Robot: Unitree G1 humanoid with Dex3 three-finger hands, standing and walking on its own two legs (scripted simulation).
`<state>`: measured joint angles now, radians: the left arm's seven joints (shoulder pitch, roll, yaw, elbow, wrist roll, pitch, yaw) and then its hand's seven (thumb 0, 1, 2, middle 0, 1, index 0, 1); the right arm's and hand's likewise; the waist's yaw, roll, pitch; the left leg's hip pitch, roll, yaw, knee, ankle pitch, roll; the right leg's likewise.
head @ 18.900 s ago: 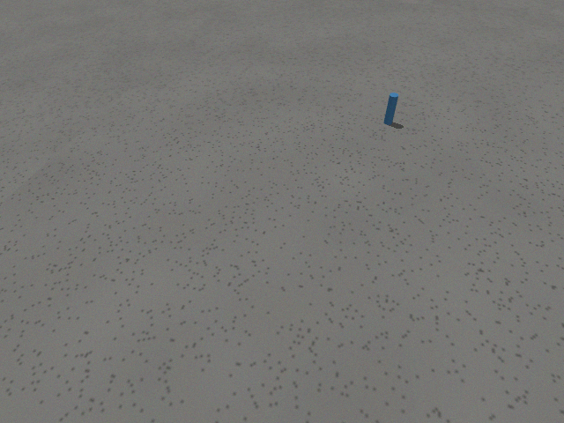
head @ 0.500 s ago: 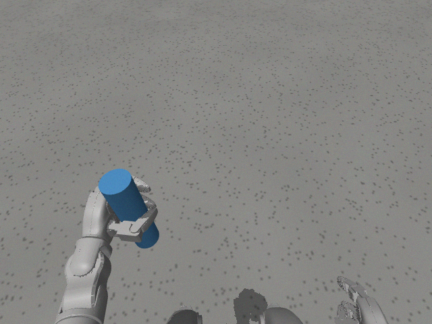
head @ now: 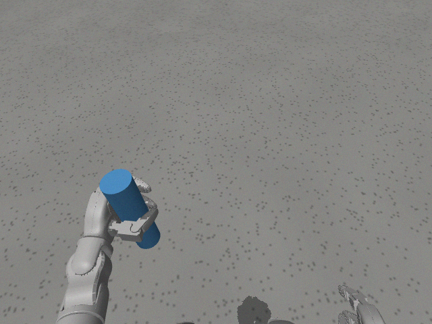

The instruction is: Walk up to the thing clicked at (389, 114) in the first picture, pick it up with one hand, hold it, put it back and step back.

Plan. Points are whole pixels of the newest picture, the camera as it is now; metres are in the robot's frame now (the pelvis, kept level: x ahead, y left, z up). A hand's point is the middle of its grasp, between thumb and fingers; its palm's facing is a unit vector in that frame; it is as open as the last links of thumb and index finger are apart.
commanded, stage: hold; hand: left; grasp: from the side
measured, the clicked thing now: (134, 213) +0.32 +0.17 +0.03
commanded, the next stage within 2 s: none
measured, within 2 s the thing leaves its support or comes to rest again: neither
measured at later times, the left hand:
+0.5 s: hand (134, 213) +0.31 +0.16 +0.06, palm faces -0.05 -1.00 -0.03, open 7.3 cm
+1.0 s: hand (135, 214) +0.30 +0.16 +0.06, palm faces -0.06 -1.00 -0.03, open 7.3 cm
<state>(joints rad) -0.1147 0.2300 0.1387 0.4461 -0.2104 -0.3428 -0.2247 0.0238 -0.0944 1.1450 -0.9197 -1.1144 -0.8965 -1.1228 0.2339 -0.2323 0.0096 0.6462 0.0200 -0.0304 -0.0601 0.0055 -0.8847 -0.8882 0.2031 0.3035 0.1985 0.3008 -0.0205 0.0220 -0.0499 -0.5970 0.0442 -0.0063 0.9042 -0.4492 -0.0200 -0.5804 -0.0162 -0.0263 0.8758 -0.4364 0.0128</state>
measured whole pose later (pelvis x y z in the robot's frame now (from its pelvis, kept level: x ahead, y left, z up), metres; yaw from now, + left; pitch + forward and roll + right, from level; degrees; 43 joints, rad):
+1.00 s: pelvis -0.01 +0.00 +0.01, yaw +0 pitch +4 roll -1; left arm -0.11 0.22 0.12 0.46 -0.20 -0.35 -0.22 0.02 -0.09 1.14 -0.92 -1.12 -0.89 -1.13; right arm 0.24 -0.23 0.01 0.67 0.02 -0.04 -0.05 0.01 -0.89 -0.89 0.20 0.30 0.20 0.30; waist -0.02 0.02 -0.02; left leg -0.49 0.04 0.00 0.81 -0.39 -0.02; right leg -0.48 -0.02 -0.02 0.78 -0.38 0.01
